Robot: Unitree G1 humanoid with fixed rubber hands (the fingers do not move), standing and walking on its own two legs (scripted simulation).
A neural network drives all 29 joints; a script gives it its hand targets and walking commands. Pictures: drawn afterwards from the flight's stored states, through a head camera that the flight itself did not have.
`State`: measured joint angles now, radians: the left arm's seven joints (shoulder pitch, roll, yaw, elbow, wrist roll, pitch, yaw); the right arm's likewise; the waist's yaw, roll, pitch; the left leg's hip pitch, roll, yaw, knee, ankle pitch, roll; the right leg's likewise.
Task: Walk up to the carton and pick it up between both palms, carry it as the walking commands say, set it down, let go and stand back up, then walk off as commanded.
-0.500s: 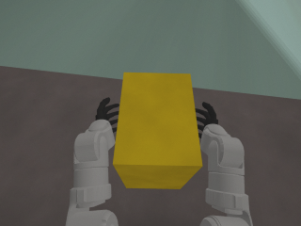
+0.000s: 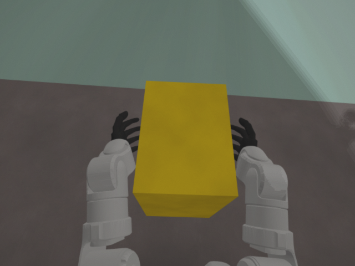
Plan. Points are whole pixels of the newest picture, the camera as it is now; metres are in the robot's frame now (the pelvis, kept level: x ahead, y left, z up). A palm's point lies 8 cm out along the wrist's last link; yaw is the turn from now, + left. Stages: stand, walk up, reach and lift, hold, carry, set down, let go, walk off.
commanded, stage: carry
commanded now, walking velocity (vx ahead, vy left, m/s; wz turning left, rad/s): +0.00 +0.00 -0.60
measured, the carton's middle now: (181, 157) +0.35 +0.02 +0.02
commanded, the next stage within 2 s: none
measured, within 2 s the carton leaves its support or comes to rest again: neither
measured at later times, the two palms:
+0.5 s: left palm (196, 146) +0.36 -0.01 +0.07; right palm (312, 182) +0.29 -0.27 +0.06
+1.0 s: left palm (253, 148) +0.35 -0.14 +0.08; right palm out of the picture +0.22 -0.38 +0.08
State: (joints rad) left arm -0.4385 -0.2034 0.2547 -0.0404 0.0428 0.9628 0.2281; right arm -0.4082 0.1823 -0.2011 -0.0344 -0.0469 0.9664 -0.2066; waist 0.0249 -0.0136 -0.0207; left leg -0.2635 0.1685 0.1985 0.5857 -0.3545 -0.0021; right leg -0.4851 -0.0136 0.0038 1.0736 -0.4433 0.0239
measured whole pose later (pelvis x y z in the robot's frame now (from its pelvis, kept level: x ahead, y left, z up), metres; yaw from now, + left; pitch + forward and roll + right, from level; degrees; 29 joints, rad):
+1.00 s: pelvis -0.01 -0.11 -0.01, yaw -30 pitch +3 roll -2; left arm -0.48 -0.19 0.25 -0.01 0.06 0.99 0.25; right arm -0.44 0.16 -0.21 0.03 -0.07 0.97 -0.20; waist 0.04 -0.01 -0.03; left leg -0.20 0.27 0.37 0.67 -0.45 -0.07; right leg -0.55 -0.03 -0.09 0.92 -0.36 0.02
